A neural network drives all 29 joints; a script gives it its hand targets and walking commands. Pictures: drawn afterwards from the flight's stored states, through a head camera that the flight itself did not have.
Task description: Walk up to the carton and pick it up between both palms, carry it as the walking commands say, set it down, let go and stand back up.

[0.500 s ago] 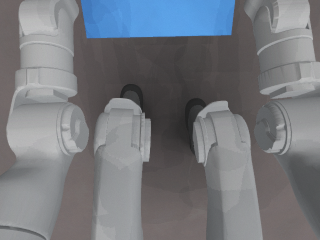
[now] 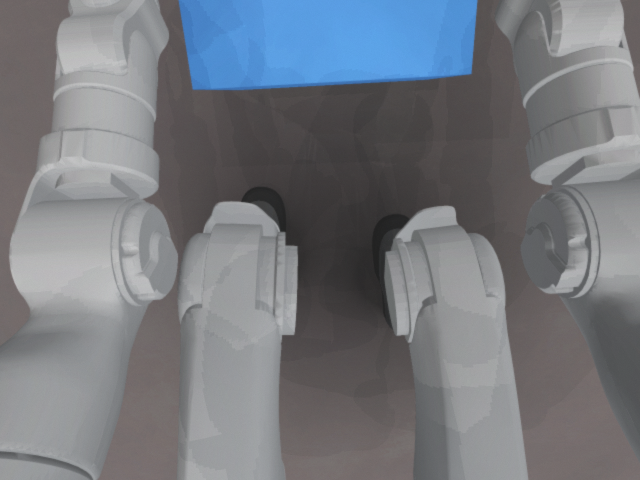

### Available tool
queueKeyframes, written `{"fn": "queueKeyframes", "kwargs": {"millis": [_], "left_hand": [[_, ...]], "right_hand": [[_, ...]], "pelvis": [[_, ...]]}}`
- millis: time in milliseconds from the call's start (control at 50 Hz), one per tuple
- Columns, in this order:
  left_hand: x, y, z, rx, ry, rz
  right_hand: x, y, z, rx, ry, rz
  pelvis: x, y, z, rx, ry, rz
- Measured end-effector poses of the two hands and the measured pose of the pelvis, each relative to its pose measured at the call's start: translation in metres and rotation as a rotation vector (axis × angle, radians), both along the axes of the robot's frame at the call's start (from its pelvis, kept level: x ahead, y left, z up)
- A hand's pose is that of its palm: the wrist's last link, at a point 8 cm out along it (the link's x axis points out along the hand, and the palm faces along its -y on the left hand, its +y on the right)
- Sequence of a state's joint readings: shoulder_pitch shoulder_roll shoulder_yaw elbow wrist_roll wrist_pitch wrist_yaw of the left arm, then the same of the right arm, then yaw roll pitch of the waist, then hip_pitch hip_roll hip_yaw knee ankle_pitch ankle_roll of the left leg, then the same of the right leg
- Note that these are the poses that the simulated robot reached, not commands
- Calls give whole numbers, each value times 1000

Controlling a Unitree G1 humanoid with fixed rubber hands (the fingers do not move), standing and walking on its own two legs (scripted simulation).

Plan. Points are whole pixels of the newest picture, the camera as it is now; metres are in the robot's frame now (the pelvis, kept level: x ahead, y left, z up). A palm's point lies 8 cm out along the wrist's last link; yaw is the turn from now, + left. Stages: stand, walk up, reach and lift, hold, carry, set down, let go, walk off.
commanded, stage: set down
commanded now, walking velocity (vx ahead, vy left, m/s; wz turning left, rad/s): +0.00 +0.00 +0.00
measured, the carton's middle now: out of the picture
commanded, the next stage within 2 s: none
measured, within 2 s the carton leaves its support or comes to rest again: rests again in 0.10 s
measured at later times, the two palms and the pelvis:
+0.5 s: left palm out of the picture +0.52 +0.22 -0.21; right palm out of the picture +0.54 -0.12 -0.21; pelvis +0.00 +0.00 -0.01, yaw +0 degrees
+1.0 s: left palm out of the picture +0.51 +0.22 -0.22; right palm out of the picture +0.54 -0.12 -0.22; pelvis +0.00 +0.00 -0.01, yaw +0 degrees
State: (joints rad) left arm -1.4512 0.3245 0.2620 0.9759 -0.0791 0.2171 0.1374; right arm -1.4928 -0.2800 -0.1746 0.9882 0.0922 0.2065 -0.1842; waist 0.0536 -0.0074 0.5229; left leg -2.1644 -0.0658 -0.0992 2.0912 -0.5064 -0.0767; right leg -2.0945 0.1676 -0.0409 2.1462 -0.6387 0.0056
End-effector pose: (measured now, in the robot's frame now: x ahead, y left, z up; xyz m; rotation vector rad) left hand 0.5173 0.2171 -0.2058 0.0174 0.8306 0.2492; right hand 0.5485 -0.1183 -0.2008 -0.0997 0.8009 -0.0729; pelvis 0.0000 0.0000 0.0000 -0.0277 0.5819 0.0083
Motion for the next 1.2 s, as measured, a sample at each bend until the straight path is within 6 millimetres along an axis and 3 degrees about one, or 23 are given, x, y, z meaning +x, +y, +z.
{"fn": "queueKeyframes", "kwargs": {"millis": [420, 1200], "left_hand": [[-1, -1, -6, 0, 9, -29], [-3, 2, -12, -35, 10, -49]], "right_hand": [[-5, -4, -12, 3, 20, 23], [-4, -7, -15, -1, 25, 82]], "pelvis": [[1, 0, -5, 3, 0, -3], [3, 1, -11, 5, -15, -6]]}}
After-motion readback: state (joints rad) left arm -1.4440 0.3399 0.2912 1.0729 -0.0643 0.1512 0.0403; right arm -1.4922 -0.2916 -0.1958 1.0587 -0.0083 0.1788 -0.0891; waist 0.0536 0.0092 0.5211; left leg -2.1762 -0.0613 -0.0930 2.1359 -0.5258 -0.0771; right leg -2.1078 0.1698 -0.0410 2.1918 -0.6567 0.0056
